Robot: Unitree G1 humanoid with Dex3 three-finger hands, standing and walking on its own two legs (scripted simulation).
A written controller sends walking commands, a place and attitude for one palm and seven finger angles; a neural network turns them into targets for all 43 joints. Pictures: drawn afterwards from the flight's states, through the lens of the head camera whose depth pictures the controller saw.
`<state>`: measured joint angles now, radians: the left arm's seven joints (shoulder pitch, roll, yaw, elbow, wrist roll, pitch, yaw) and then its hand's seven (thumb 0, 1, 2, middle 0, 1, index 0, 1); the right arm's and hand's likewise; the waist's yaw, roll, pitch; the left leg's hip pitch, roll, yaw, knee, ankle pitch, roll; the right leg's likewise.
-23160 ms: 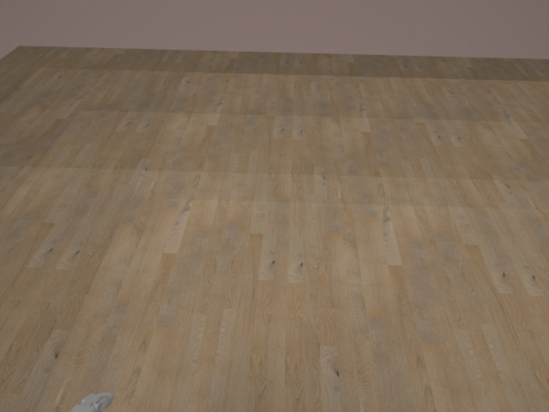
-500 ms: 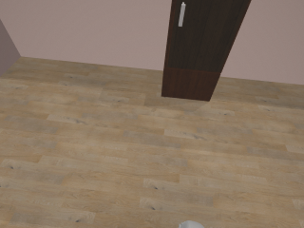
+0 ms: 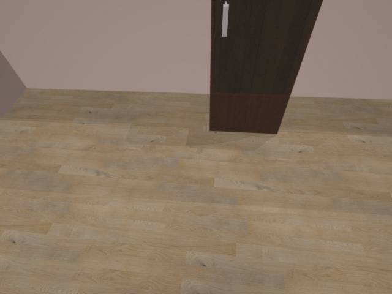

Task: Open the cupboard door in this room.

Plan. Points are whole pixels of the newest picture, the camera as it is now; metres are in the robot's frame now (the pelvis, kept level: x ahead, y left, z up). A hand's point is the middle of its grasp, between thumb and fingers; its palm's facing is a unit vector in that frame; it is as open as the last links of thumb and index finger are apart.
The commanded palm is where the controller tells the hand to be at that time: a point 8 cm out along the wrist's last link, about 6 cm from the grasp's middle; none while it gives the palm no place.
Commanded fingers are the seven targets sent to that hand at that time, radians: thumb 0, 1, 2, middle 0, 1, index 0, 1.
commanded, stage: stand and wait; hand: left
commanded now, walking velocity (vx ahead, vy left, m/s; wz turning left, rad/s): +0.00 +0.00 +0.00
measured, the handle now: (225, 19) +1.18 -0.06 +0.02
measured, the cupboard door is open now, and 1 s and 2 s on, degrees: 0 0 0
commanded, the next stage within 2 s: look at it before walking up in 1.12 s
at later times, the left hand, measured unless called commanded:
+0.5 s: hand out of the picture -0.01 +0.19 -0.17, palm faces +0.04 -0.99 -0.16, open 7.3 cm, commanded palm none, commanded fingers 0.00 0.90 0.90 -0.20 -0.30 -0.20 -0.30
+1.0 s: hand out of the picture +0.06 +0.21 -0.17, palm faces +0.02 -0.98 -0.19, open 7.3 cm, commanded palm none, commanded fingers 0.00 0.90 0.90 -0.20 -0.30 -0.20 -0.30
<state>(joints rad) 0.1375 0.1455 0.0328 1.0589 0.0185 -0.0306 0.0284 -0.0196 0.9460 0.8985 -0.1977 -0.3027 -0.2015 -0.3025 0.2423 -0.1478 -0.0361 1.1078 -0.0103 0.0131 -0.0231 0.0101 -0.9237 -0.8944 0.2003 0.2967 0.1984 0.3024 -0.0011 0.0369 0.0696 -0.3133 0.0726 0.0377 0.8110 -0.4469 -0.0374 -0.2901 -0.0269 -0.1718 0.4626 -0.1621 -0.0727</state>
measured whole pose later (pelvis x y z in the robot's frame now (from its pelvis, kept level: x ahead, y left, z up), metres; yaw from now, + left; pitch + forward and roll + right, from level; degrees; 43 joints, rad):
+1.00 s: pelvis +0.07 +0.04 +0.00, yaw -1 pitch -1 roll +0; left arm 0.29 0.13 0.00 1.15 0.01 -0.02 0.05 0.01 0.93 0.90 -0.19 -0.30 -0.20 -0.30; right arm 0.31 -0.10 0.00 1.16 0.00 -0.03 -0.04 0.00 -0.91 -0.89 0.20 0.30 0.20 0.30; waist 0.01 0.01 0.04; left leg -0.06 0.01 0.10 0.39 -0.31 0.01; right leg -0.18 -0.06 -0.13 0.44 -0.24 0.01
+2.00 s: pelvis +0.04 +0.03 +0.00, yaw -5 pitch -2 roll +1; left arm 0.22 0.20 0.04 1.09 0.02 0.03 0.02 0.00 0.91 0.90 -0.19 -0.30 -0.20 -0.30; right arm 0.21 -0.18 -0.03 1.09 -0.01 0.00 -0.04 0.00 -0.91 -0.89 0.20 0.30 0.20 0.30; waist 0.02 0.00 0.08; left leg -0.11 0.04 0.15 0.47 -0.33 0.00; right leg -0.26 -0.03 -0.07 0.53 -0.24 -0.01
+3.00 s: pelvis +0.27 -0.02 -0.02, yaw -35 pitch +0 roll -1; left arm 0.43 0.19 0.07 1.08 0.01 -0.03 0.01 0.00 0.91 0.90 -0.20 -0.30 -0.20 -0.30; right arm 0.05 -0.16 -0.02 0.88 -0.01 -0.06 0.01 0.01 -0.91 -0.89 0.20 0.30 0.20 0.30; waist 0.07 -0.03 0.10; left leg -0.43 0.04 0.08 0.66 -0.21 0.03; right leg -0.15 0.09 0.18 0.88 -0.53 -0.03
